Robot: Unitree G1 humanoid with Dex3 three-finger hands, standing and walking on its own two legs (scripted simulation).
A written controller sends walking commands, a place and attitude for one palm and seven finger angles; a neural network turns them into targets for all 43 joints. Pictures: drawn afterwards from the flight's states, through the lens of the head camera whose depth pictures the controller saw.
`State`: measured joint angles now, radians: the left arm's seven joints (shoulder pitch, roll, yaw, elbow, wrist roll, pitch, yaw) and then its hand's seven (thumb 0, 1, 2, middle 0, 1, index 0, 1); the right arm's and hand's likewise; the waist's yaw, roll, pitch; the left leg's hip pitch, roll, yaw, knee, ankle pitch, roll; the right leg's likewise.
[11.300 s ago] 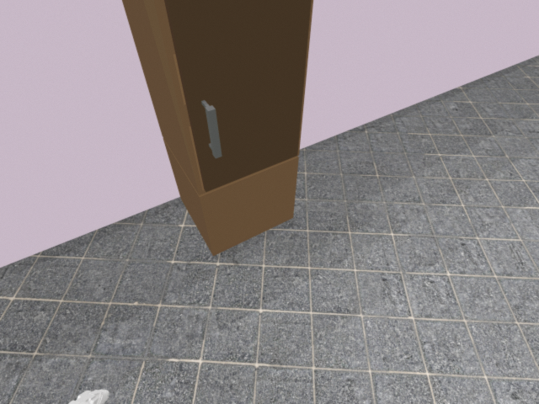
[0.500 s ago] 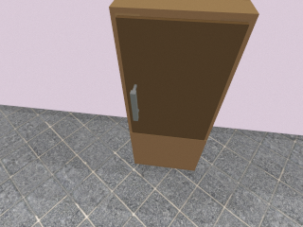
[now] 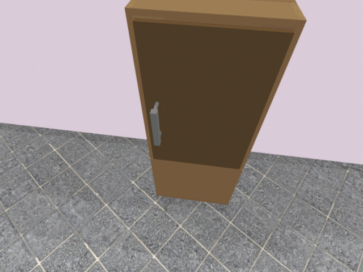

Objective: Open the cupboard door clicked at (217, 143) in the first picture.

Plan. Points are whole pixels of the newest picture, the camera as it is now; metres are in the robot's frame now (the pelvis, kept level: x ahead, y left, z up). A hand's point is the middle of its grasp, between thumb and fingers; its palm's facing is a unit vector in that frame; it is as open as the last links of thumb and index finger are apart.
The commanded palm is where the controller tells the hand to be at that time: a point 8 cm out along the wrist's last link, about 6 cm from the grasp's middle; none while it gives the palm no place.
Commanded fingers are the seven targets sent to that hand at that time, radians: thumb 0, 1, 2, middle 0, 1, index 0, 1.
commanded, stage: come to a stop and stand still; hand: left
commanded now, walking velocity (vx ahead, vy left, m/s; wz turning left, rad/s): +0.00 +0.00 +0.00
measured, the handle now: (157, 124) +0.58 +0.12 -0.08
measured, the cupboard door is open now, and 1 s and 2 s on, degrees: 0 0 0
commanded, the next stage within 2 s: look again from close up in 0.40 s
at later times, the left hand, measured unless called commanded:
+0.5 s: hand out of the picture +0.01 +0.16 -0.17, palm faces +0.03 -0.98 -0.21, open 7.3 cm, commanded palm none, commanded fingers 0.00 0.90 0.90 -0.20 -0.30 -0.20 -0.30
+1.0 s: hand out of the picture +0.00 +0.15 -0.17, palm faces +0.04 -0.98 -0.20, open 7.3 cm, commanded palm none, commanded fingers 0.00 0.90 0.90 -0.20 -0.30 -0.20 -0.30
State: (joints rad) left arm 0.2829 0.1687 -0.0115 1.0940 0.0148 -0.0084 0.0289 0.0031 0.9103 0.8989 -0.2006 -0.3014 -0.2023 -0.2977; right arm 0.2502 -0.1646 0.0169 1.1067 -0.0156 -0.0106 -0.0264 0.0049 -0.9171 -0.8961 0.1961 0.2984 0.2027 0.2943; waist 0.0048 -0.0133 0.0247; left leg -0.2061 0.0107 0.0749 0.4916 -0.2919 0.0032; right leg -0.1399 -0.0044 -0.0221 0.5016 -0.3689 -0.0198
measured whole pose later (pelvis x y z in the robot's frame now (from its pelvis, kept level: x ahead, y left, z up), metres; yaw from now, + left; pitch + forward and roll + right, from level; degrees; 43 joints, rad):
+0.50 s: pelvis +0.01 -0.02 +0.00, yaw +0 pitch +0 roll +1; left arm 0.28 0.17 0.00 1.11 0.01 -0.01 0.03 0.00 0.91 0.90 -0.20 -0.30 -0.20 -0.30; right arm 0.23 -0.16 0.01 1.12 -0.02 -0.01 -0.04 0.00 -0.92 -0.90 0.20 0.30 0.20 0.29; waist 0.01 -0.02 0.02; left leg -0.18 0.03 0.06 0.47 -0.29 -0.03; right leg -0.11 0.02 -0.03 0.47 -0.37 -0.05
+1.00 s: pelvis +0.01 -0.02 +0.00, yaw +1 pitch +0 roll +1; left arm 0.29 0.17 0.00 1.11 0.01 -0.01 0.03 0.00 0.91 0.90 -0.20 -0.30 -0.20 -0.30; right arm 0.24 -0.16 0.02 1.13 -0.01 -0.01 -0.04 0.00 -0.92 -0.90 0.20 0.30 0.20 0.29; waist 0.01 -0.02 0.03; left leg -0.17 0.04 0.05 0.45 -0.28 -0.03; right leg -0.09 0.03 -0.04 0.45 -0.36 -0.05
